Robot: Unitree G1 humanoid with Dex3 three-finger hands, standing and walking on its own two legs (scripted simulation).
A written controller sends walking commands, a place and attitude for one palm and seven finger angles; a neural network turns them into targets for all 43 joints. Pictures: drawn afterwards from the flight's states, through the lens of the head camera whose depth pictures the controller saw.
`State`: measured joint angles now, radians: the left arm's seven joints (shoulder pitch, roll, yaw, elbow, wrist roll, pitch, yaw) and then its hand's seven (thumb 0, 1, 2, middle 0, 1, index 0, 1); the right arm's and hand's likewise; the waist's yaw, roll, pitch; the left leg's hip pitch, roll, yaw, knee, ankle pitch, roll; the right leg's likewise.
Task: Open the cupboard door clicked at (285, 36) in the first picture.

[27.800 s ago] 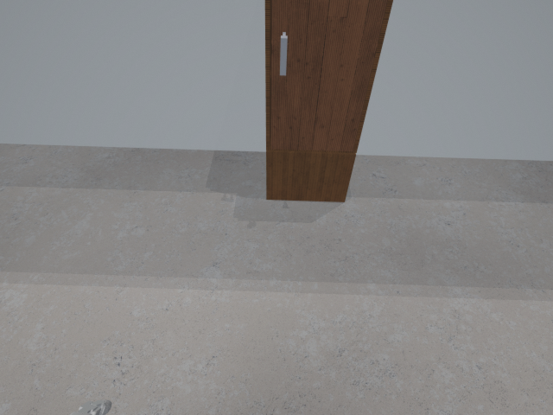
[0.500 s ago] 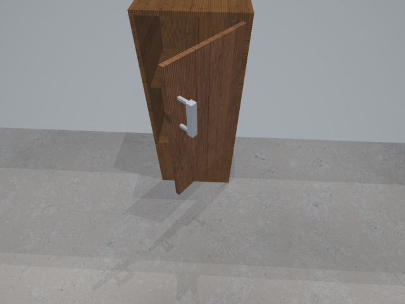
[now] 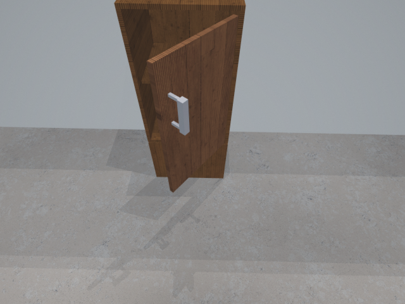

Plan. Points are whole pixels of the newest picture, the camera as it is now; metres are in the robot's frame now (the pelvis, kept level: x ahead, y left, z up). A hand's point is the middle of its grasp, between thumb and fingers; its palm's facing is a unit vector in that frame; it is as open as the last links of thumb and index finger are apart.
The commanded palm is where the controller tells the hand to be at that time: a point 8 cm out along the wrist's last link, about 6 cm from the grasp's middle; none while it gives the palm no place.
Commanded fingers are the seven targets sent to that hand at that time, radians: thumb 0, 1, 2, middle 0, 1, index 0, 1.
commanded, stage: walk to a spot facing it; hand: left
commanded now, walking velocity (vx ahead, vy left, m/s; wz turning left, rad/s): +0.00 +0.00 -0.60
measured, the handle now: (178, 113) +0.60 +0.11 +0.00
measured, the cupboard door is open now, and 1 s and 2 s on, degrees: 52 52 52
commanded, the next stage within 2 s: none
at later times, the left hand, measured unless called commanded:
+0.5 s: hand out of the picture +0.09 +0.16 -0.16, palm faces -0.18 -0.94 -0.30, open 7.4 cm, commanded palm none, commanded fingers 0.00 0.90 0.90 -0.20 -0.30 -0.20 -0.30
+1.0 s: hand (149, 284) +0.19 +0.14 -0.17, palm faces -0.48 -0.85 -0.22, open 7.4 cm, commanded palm none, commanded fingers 0.00 0.90 0.90 -0.20 -0.30 -0.20 -0.30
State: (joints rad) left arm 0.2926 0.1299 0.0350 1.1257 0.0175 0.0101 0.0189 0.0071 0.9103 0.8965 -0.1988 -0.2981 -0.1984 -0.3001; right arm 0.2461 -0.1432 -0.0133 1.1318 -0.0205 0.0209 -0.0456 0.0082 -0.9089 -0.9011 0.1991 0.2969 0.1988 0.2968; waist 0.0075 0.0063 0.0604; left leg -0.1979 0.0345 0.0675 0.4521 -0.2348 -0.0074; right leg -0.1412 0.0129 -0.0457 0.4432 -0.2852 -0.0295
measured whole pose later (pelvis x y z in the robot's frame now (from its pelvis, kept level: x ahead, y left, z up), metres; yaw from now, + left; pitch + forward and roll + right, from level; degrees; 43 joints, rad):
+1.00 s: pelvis +0.01 -0.01 +0.00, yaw -33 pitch +1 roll -2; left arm 0.18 0.28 0.10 0.91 0.03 0.06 -0.04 0.01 0.91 0.90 -0.20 -0.30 -0.20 -0.30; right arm 0.20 -0.19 -0.01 0.89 -0.03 0.01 -0.04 0.01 -0.90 -0.90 0.20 0.30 0.20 0.30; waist 0.03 -0.03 0.11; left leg -0.22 0.10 0.09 0.48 -0.28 -0.01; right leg -0.51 0.00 0.01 1.08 -0.44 0.07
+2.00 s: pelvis +0.15 -0.22 -0.01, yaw -67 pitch +2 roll +0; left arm 0.06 0.22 0.07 0.92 0.03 0.02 -0.06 0.01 0.91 0.90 -0.19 -0.30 -0.19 -0.30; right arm 0.50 -0.16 -0.01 1.05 -0.04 -0.05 -0.03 0.01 -0.90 -0.90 0.20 0.30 0.20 0.30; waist -0.07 0.00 0.09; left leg 0.07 0.09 0.30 0.35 -0.43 -0.05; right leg -0.59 -0.04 -0.12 0.76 -0.19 -0.05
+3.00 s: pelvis +0.28 -0.69 +0.00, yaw -82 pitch +0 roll +0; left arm 0.18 0.21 0.08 1.01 0.03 -0.01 -0.02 0.02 0.93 0.90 -0.19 -0.30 -0.19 -0.30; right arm 0.42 -0.17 -0.03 1.11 -0.02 -0.06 -0.03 0.00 -0.92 -0.90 0.20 0.30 0.20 0.30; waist -0.03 -0.02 0.06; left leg -0.04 0.03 0.24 0.36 -0.32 0.03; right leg -0.60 -0.10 -0.05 0.82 -0.11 -0.01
